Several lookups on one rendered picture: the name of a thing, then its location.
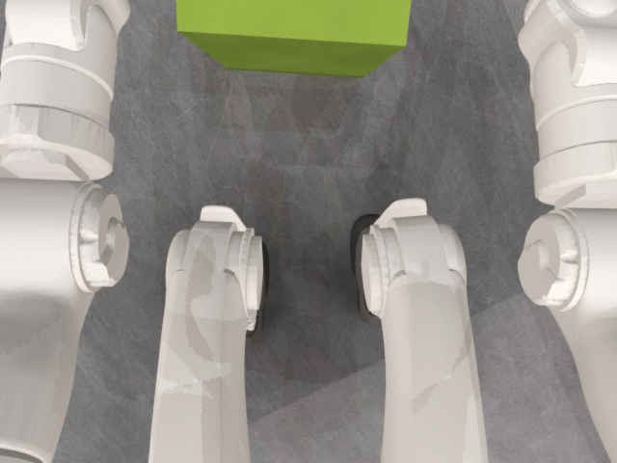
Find left robot thigh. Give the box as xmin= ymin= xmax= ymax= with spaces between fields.
xmin=148 ymin=221 xmax=263 ymax=463

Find left robot forearm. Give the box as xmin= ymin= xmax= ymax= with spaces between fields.
xmin=0 ymin=0 xmax=130 ymax=181

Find carton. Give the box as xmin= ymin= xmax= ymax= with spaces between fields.
xmin=176 ymin=0 xmax=412 ymax=78

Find left robot upper arm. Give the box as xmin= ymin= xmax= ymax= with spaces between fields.
xmin=0 ymin=177 xmax=129 ymax=463

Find right robot upper arm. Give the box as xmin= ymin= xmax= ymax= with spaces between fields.
xmin=518 ymin=207 xmax=617 ymax=463

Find robot thigh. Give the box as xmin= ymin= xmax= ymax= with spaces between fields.
xmin=148 ymin=221 xmax=263 ymax=463
xmin=362 ymin=215 xmax=489 ymax=463

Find right robot forearm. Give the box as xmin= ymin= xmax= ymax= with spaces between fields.
xmin=518 ymin=0 xmax=617 ymax=209

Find right robot thigh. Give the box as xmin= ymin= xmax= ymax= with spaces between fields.
xmin=362 ymin=215 xmax=489 ymax=463

